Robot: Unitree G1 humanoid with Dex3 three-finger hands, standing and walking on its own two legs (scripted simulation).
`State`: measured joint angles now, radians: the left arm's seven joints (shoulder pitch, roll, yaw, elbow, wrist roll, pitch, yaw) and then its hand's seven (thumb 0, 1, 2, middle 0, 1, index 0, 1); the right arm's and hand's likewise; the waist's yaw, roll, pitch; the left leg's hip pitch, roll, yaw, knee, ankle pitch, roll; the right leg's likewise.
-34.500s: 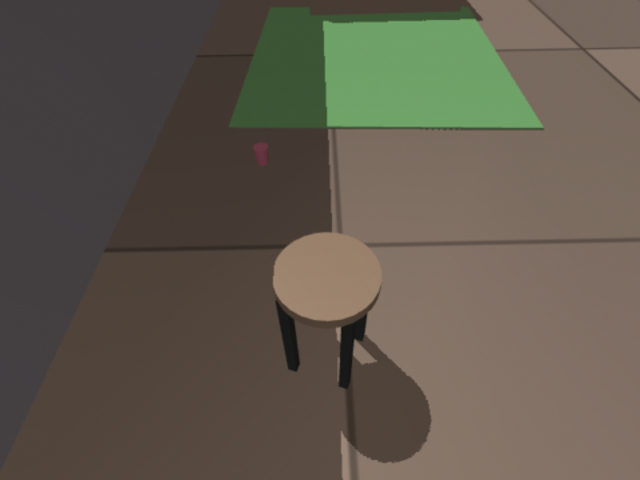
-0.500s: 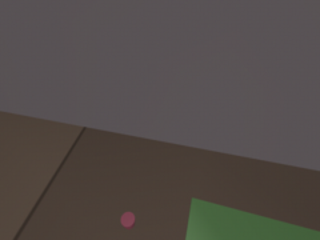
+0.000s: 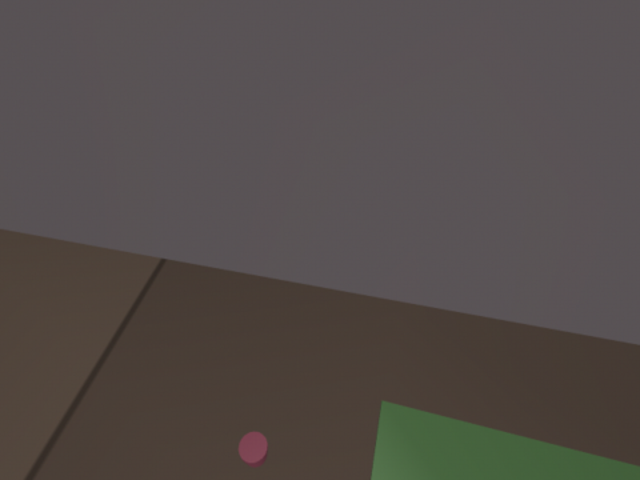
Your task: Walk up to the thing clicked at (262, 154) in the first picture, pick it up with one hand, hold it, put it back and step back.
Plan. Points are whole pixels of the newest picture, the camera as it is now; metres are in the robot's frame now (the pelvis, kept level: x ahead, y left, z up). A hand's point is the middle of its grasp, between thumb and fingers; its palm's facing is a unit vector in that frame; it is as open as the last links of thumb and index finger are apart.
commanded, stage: stand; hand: left
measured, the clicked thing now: (254, 451) +0.35 +0.19 -0.74
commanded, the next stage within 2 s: none
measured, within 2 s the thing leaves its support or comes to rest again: neither
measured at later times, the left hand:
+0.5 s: hand out of the picture +0.08 +0.26 -0.17, palm faces -0.02 -0.95 -0.32, open 7.4 cm
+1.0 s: hand out of the picture +0.07 +0.25 -0.17, palm faces -0.02 -0.95 -0.31, open 7.4 cm
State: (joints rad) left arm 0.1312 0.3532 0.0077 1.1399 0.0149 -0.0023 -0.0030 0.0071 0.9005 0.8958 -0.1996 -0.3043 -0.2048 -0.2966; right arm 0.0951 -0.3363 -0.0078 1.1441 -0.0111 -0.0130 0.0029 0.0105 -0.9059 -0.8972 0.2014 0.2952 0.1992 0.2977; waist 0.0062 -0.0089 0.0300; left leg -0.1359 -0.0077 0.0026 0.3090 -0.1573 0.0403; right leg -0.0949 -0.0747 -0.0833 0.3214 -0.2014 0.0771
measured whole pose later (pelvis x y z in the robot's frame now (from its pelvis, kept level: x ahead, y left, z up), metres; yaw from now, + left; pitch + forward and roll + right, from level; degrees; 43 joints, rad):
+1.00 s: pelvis +0.01 +0.00 +0.00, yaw +0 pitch -1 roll -2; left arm 0.14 0.35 0.00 1.10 0.01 0.01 0.00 0.01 0.90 0.90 -0.20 -0.30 -0.20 -0.30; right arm 0.10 -0.34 -0.01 1.13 -0.01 -0.01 0.00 0.01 -0.91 -0.90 0.20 0.30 0.20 0.30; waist 0.01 -0.01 0.04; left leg -0.11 -0.02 0.01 0.31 -0.18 0.05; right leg -0.07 -0.09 -0.08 0.32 -0.22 0.09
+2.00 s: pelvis +0.02 +0.01 +0.00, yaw +0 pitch -1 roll -2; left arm 0.15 0.36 0.00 1.09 0.01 0.01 0.01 0.01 0.90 0.90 -0.20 -0.30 -0.20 -0.30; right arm 0.11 -0.34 -0.01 1.12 -0.01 -0.01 -0.01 0.01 -0.91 -0.90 0.20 0.30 0.20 0.30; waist 0.01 -0.01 0.04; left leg -0.11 -0.02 0.01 0.32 -0.19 0.05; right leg -0.06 -0.09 -0.08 0.32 -0.22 0.09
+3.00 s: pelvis +0.01 +0.00 +0.00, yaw +1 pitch -1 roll -2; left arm 0.12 0.36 0.02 1.12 0.01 0.01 0.00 0.01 0.90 0.90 -0.20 -0.30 -0.20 -0.30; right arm 0.11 -0.33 -0.01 1.12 -0.01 -0.02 0.00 0.01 -0.91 -0.90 0.20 0.30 0.20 0.30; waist 0.01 -0.01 0.04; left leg -0.12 -0.01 -0.02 0.30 -0.16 0.04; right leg -0.07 -0.08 -0.11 0.31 -0.21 0.07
